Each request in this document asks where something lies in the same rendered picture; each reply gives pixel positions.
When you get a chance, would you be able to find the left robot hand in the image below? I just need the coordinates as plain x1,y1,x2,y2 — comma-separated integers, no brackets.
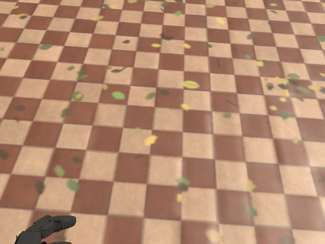
14,215,76,244

